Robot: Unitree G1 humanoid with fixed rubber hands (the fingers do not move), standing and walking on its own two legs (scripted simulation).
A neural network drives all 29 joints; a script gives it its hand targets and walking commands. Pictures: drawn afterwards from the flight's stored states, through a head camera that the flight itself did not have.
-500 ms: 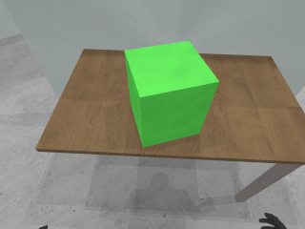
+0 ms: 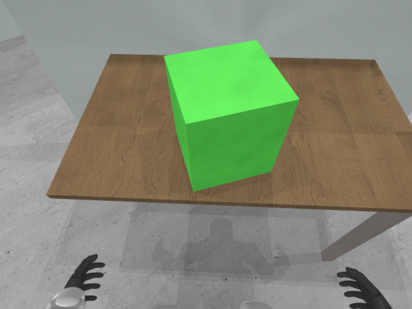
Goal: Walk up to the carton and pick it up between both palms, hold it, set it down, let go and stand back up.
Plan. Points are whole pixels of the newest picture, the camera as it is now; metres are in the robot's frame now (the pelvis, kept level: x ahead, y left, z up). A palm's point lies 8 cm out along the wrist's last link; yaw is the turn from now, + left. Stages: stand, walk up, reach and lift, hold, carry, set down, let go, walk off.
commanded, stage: reach and lift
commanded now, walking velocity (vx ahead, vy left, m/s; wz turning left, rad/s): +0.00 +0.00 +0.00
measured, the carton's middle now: (223, 119) +0.50 -0.03 +0.03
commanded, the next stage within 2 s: none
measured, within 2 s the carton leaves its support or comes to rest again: neither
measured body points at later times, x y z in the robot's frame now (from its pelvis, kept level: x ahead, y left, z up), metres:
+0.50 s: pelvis -0.01 -0.02 +0.01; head -0.02 -0.02 +0.46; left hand +0.16 +0.22 -0.06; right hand +0.15 -0.32 -0.06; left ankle +0.01 +0.12 -0.73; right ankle +0.02 -0.11 -0.73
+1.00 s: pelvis +0.00 -0.02 +0.01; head -0.01 -0.02 +0.46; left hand +0.20 +0.19 -0.03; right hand +0.19 -0.31 -0.03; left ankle +0.01 +0.12 -0.73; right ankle +0.02 -0.11 -0.73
